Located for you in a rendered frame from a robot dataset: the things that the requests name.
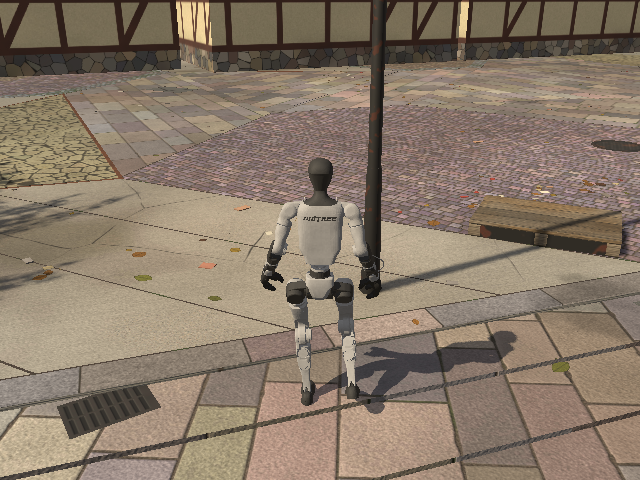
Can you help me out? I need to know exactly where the robot left forearm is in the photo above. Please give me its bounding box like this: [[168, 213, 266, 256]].
[[263, 240, 282, 276]]

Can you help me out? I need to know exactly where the robot left hand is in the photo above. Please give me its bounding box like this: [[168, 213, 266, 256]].
[[260, 271, 284, 291]]

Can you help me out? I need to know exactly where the right robot thigh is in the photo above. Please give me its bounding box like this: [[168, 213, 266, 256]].
[[333, 278, 354, 336]]

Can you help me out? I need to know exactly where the robot right hand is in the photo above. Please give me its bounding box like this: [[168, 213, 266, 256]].
[[358, 277, 382, 299]]

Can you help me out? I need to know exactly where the robot right forearm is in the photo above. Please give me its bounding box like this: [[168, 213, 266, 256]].
[[359, 242, 379, 282]]

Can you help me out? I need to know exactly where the robot right shin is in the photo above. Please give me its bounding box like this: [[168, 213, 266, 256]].
[[341, 318, 356, 387]]

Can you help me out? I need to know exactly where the robot left upper arm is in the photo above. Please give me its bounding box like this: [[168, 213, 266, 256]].
[[271, 201, 300, 256]]

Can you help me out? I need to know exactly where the robot right upper arm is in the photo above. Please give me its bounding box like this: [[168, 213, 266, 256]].
[[341, 202, 368, 258]]

